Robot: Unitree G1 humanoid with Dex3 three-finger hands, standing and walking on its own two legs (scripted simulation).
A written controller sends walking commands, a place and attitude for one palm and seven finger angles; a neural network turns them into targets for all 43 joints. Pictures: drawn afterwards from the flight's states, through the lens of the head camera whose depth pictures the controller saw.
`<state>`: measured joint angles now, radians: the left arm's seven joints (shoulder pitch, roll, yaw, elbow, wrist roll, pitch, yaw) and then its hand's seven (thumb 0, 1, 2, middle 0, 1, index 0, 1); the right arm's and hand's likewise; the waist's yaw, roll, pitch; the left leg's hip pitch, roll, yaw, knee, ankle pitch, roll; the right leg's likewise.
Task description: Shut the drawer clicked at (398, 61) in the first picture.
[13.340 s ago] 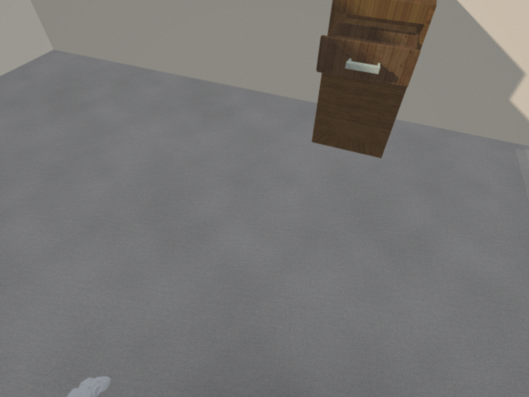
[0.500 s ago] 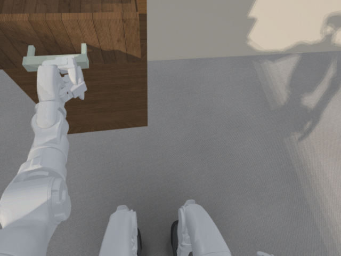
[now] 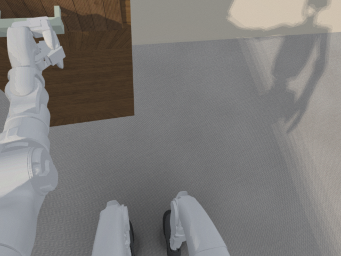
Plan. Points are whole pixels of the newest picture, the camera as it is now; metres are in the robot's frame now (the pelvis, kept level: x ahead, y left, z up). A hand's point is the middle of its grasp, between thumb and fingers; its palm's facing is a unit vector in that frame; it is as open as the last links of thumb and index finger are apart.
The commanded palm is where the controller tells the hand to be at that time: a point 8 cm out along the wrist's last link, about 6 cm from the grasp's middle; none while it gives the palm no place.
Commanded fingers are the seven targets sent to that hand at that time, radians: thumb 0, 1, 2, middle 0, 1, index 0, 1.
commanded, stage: push the drawer shut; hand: left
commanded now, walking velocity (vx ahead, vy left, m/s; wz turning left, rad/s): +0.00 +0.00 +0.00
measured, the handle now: (27, 19) +0.63 +0.24 +0.05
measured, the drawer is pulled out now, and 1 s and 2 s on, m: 0.01 0.00 0.00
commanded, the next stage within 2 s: pull the fist back off the drawer in 0.58 s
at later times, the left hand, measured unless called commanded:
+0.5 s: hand (49, 41) +0.57 +0.19 +0.05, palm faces +0.06 -1.00 -0.07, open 3.5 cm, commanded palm +0.61 +0.20 +0.05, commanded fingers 0.00 0.90 0.90 -1.40 -1.60 -1.40 -1.60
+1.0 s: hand (47, 40) +0.57 +0.20 +0.05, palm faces +0.06 -1.00 -0.06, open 3.5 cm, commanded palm +0.58 +0.20 +0.05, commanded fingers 0.00 0.90 0.90 -1.40 -1.60 -1.40 -1.60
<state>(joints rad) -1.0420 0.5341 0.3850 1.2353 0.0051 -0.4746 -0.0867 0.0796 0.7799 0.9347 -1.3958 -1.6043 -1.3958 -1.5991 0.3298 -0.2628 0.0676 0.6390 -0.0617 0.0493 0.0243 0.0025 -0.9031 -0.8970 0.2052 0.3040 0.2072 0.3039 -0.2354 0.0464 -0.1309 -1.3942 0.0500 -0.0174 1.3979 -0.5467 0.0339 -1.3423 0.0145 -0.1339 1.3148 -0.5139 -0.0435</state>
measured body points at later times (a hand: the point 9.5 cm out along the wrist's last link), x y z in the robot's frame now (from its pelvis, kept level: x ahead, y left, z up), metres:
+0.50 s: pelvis -0.02 +0.00 -0.01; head +0.18 +0.05 +0.39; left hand +0.56 +0.25 +0.05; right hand -0.03 -0.26 -0.10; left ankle +0.04 +0.10 -0.59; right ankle +0.05 -0.10 -0.59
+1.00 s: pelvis -0.03 +0.01 -0.02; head +0.18 +0.07 +0.38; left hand +0.57 +0.25 +0.05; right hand -0.06 -0.24 -0.10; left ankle +0.04 +0.10 -0.59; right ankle +0.05 -0.10 -0.59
